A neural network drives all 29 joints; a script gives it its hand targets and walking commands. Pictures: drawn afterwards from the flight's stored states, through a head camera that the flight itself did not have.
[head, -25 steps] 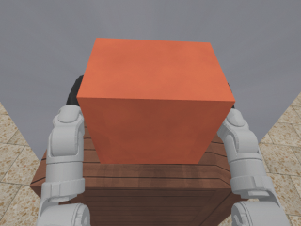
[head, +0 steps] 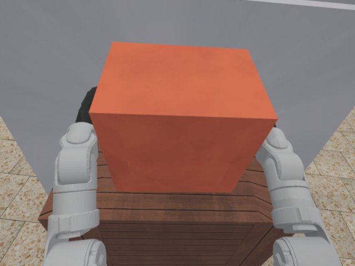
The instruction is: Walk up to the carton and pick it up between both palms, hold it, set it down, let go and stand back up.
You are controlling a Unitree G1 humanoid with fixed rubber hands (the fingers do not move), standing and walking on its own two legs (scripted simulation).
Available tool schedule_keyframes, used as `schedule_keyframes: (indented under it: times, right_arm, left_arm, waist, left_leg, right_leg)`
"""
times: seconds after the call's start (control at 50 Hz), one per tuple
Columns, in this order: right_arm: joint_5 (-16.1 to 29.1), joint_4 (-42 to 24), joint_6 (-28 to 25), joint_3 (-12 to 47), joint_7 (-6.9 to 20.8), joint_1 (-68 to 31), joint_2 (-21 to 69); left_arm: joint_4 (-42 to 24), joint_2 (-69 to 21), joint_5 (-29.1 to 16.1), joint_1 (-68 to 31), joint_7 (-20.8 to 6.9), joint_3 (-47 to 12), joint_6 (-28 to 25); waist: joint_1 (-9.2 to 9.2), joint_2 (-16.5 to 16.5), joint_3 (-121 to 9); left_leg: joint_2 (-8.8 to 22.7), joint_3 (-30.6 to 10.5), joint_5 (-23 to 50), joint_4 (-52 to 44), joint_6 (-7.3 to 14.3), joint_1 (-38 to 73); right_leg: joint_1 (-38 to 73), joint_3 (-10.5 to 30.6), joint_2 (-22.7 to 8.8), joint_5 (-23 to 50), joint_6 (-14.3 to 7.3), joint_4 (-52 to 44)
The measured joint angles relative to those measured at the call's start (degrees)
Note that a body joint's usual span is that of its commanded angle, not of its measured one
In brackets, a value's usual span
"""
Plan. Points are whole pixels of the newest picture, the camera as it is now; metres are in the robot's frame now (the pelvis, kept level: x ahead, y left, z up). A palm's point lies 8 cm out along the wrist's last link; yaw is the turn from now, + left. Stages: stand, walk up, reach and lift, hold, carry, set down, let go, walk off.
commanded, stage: hold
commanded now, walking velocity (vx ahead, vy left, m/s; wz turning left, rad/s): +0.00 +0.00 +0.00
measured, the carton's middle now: (177, 124) +0.37 +0.02 +0.17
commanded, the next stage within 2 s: set down in 0.84 s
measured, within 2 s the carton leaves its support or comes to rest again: neither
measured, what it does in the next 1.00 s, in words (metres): stands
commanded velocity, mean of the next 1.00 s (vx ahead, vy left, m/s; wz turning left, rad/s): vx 0.00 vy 0.00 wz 0.00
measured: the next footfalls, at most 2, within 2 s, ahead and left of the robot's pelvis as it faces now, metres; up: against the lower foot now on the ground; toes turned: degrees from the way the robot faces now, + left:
none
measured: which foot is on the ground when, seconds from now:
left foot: down 0.00-1.00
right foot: down 0.00-1.00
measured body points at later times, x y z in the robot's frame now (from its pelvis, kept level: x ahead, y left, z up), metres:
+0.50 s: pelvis +0.02 -0.01 +0.00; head -0.02 +0.02 +0.45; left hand +0.37 +0.20 +0.17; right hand +0.40 -0.17 +0.18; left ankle +0.07 +0.13 -0.75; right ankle -0.01 -0.13 -0.75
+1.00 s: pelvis +0.00 +0.00 +0.00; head -0.05 +0.03 +0.45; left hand +0.36 +0.21 +0.19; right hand +0.37 -0.16 +0.19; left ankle +0.07 +0.13 -0.75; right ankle -0.01 -0.13 -0.75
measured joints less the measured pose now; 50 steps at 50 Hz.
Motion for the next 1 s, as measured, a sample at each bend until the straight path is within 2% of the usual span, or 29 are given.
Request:
schedule_keyframes:
  times: [0.26,0.42,0.72,0.88,1.0]
  right_arm:
    - [0.0,0.2,-0.1,-0.1,-0.4,-0.1,0.0]
    - [0.0,0.2,0.3,-0.1,-0.1,-0.1,0.0]
    - [0.0,0.0,1.4,0.3,-0.1,0.1,0.0]
    - [0.0,0.0,0.7,0.3,-0.2,0.0,0.0]
    - [-0.1,1.4,-2.1,0.3,-0.4,-0.2,0.0]
  left_arm:
    - [1.6,-0.1,0.1,-1.7,-0.8,0.8,-0.2]
    - [0.9,-0.1,0.1,1.8,0.3,-0.7,-2.1]
    - [0.0,-0.1,0.1,1.8,0.0,-0.3,-0.3]
    - [0.2,-0.1,0.1,0.7,-0.3,0.2,-0.3]
    - [4.1,-0.2,0.1,-2.3,-1.8,2.4,-3.1]
  waist:
    - [0.0,0.0,2.4]
    - [0.01,0.0,0.7]
    - [0.0,0.0,-0.1]
    - [-0.01,0.0,-0.4]
    - [0.0,-0.4,0.0]
  left_leg:
    - [0.0,0.0,-0.1,-0.4,0.1,0.2]
    - [0.0,0.0,-0.9,-0.4,0.1,0.2]
    - [0.0,0.0,-0.7,0.2,0.0,0.0]
    - [0.0,0.0,-0.2,0.2,0.1,0.0]
    - [0.0,0.0,-0.2,0.2,0.3,0.0]
  right_leg:
    - [0.0,0.0,0.0,-0.3,-0.1,0.0]
    - [0.0,0.0,0.0,-1.2,-0.2,0.0]
    - [0.1,0.0,0.0,-0.5,0.1,0.0]
    - [0.1,0.0,0.0,0.0,0.1,0.0]
    - [0.0,0.0,0.0,-0.1,0.2,0.0]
